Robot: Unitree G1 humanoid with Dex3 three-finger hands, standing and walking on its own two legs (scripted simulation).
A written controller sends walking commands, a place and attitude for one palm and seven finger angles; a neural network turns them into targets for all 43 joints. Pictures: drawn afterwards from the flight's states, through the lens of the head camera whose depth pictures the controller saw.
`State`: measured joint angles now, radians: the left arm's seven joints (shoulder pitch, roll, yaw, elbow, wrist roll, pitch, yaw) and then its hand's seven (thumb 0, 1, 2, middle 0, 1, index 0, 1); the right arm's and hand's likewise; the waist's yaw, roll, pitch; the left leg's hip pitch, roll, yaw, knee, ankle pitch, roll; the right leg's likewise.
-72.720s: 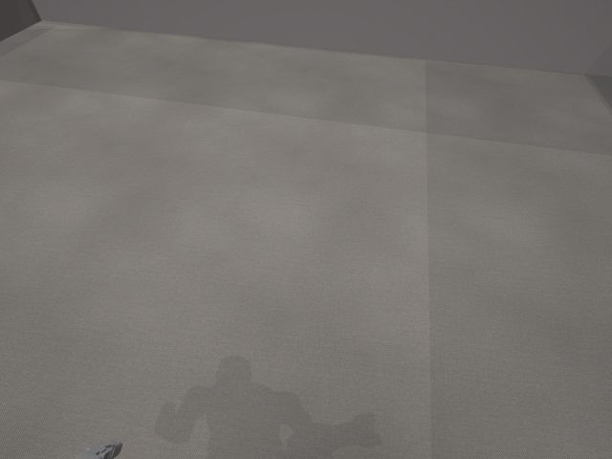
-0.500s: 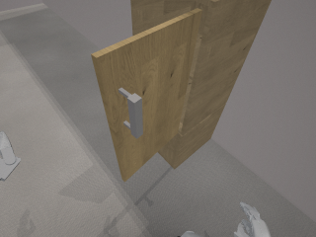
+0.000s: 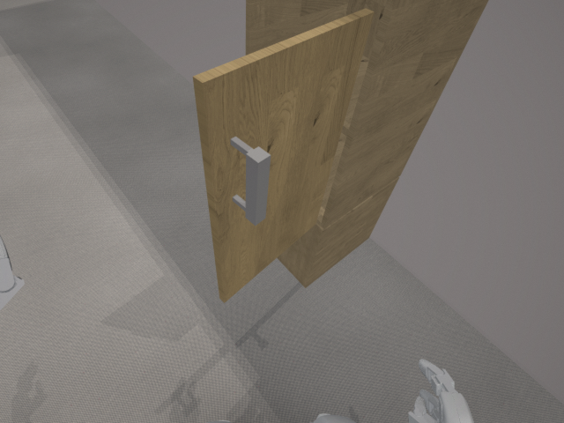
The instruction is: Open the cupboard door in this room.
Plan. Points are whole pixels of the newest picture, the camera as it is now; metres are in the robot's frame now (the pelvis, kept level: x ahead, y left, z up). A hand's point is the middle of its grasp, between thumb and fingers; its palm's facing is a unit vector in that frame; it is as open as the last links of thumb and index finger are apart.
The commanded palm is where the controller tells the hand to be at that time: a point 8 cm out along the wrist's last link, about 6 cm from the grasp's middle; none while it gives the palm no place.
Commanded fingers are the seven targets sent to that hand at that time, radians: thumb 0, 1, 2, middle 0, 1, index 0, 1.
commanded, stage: step back with the hand held close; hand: left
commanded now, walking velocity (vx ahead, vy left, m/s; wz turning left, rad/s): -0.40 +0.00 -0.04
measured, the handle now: (247, 181) +0.44 +0.09 +0.09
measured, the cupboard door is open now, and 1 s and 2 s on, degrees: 96 96 96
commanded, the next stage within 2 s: stop stepping back and stand still in 0.18 s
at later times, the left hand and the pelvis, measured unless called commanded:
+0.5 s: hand (27, 406) +0.11 +0.22 +0.16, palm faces +0.27 -0.80 -0.54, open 7.4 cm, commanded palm +0.05 +0.27 +0.19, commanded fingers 0.00 0.90 0.90 -0.20 -0.30 -0.20 -0.30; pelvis -0.11 -0.03 +0.01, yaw -3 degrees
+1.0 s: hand out of the picture +0.05 +0.22 +0.17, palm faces +0.43 -0.79 -0.44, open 7.4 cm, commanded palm -0.01 +0.26 +0.19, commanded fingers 0.00 0.90 0.90 -0.20 -0.30 -0.20 -0.30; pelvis -0.16 -0.04 +0.00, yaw +0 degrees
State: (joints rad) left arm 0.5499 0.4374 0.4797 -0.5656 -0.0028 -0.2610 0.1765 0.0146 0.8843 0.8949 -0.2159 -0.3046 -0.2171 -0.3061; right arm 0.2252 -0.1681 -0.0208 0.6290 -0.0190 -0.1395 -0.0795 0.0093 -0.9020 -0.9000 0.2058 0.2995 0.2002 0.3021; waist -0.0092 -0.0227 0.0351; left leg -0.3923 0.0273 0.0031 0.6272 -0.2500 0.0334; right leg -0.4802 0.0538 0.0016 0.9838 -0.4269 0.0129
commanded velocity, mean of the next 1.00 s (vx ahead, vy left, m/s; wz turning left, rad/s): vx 0.02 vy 0.02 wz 0.01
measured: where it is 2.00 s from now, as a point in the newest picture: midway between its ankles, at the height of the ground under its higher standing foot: outside the picture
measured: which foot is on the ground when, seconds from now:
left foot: down 0.00-0.20, up 0.22-0.36, down 0.38-0.58, up 0.60-0.74, down 0.76-1.00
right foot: up 0.00-0.16, down 0.18-1.00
